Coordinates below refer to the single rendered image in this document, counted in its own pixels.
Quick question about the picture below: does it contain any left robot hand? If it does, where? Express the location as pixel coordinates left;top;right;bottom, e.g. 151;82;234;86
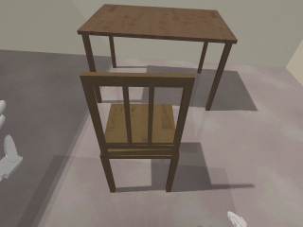
0;100;23;182

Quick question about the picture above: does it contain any chair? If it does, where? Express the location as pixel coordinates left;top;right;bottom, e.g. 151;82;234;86
80;72;195;193

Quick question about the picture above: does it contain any right robot hand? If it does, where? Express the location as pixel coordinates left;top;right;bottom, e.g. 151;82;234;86
227;211;247;227

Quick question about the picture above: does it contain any table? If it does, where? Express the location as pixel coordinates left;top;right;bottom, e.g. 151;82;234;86
77;4;238;111

